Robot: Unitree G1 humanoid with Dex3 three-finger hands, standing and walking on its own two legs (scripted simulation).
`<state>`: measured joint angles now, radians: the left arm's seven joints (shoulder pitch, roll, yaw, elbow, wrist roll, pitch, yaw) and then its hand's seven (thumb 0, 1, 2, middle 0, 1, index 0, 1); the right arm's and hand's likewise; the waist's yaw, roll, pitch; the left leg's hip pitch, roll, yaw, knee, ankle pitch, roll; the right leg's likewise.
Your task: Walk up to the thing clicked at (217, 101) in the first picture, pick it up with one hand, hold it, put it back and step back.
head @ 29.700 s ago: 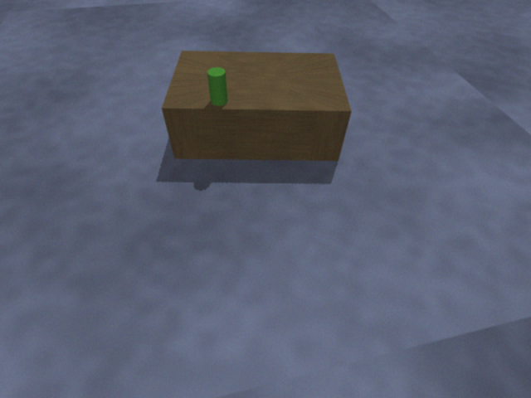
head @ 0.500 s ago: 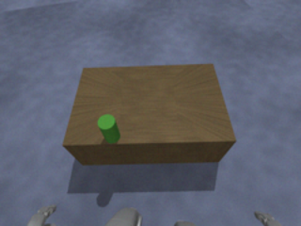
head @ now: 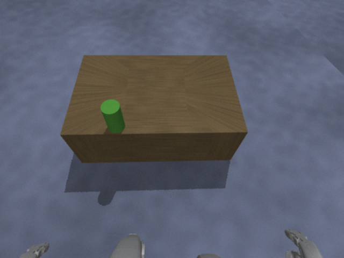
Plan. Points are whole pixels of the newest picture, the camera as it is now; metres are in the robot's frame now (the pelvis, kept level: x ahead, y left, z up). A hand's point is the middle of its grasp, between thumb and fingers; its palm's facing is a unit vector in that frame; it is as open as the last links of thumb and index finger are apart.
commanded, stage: step back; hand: left
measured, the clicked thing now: (113, 117) +0.69 +0.29 -0.34
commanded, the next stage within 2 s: stand in 1.94 s
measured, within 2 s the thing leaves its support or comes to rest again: neither
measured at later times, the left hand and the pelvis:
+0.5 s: hand out of the picture -0.05 +0.25 -0.13, palm faces +0.09 -0.91 -0.41, open 7.4 cm; pelvis -0.15 -0.03 +0.01, yaw +5 degrees
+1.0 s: hand out of the picture -0.25 +0.22 -0.11, palm faces +0.14 -0.87 -0.48, open 7.4 cm; pelvis -0.30 -0.07 +0.00, yaw +8 degrees
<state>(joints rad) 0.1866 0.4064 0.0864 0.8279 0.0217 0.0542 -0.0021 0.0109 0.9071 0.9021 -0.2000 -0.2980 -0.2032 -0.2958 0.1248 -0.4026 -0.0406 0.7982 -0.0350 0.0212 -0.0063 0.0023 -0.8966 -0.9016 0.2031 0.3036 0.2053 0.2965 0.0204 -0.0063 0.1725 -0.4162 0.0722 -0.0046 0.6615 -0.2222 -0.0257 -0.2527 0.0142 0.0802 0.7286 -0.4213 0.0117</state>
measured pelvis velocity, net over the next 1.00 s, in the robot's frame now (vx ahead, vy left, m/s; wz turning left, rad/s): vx -0.30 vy -0.07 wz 0.14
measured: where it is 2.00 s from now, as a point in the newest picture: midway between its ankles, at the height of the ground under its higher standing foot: outside the picture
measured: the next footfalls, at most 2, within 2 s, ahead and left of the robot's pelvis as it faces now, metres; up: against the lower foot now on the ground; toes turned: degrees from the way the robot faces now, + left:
left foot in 0.36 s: -0.09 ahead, +0.10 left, +0.00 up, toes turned +4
right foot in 0.68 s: -0.25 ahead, -0.16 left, +0.00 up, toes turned +7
